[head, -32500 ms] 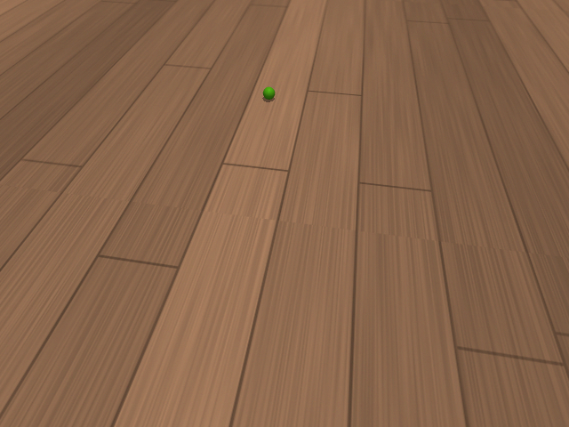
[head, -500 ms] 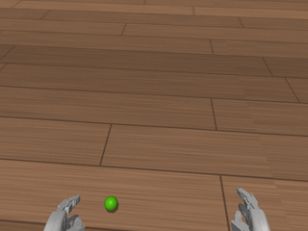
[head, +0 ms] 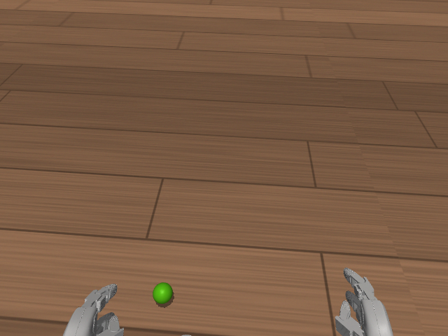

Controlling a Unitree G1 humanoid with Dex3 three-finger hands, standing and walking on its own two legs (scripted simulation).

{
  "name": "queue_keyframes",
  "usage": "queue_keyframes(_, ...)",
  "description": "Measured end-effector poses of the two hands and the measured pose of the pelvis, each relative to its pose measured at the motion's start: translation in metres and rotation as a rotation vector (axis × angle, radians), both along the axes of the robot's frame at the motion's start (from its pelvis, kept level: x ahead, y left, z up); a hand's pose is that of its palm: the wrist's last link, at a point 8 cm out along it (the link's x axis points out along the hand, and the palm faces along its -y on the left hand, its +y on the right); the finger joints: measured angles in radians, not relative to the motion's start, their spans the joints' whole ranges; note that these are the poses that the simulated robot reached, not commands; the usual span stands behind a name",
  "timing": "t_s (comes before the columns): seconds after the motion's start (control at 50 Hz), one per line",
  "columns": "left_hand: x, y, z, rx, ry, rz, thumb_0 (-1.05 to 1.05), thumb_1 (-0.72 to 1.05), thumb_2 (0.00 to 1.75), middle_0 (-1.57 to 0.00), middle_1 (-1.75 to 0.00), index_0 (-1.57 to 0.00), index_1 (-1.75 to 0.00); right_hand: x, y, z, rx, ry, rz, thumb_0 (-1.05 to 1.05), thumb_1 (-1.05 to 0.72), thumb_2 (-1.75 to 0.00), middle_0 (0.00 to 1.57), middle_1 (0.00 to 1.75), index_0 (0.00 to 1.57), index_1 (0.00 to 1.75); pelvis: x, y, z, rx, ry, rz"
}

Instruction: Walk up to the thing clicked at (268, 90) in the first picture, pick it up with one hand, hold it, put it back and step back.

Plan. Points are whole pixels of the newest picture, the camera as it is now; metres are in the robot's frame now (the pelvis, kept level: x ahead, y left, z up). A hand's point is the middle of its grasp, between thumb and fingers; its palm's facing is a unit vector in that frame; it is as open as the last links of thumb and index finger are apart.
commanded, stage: home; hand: left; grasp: from above
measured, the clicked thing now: (162, 292) +0.41 +0.24 -0.68
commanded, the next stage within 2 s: stand in 0.78 s
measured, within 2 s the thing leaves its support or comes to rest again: neither
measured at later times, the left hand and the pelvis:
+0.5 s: hand (122, 325) +0.17 +0.18 -0.05, palm faces +0.05 -0.98 -0.20, open 7.4 cm; pelvis +0.01 +0.00 +0.00, yaw +0 degrees
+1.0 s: hand (112, 334) +0.17 +0.20 -0.08, palm faces +0.01 -0.95 -0.31, open 7.4 cm; pelvis +0.00 +0.00 +0.02, yaw +0 degrees
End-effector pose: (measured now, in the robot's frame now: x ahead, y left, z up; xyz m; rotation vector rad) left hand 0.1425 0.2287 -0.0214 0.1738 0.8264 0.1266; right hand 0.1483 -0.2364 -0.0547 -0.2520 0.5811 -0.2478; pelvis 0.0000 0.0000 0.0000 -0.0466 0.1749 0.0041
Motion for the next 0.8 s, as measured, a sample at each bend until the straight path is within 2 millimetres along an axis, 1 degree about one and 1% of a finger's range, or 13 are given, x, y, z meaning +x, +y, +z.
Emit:
queue_keyframes(0.24,0.008,0.000,-0.001,0.001,-0.001,0.002,0.01,0.90,0.89,-0.20,-0.30,-0.20,-0.29,0.005,-0.001,-0.003,0.000,0.014,-0.006,0.02,-0.90,-0.90,0.20,0.30,0.21,0.30,0.007,0.000,-0.001,0.001,0.008,-0.002)
queue_keyframes(0.48,0.014,0.000,0.000,-0.002,-0.009,0.001,0.01,0.90,0.89,-0.20,-0.30,-0.20,-0.29,0.010,-0.004,-0.001,-0.008,0.018,-0.010,0.02,-0.90,-0.90,0.20,0.30,0.21,0.30,0.013,0.000,0.000,0.000,0.010,-0.001)
queue_keyframes(0.8,0.010,0.001,-0.001,0.003,-0.003,0.002,0.01,0.90,0.89,-0.20,-0.30,-0.20,-0.30,0.009,-0.002,-0.002,0.000,0.017,-0.009,0.02,-0.90,-0.90,0.20,0.30,0.21,0.30,0.010,0.000,0.000,0.000,0.007,-0.001)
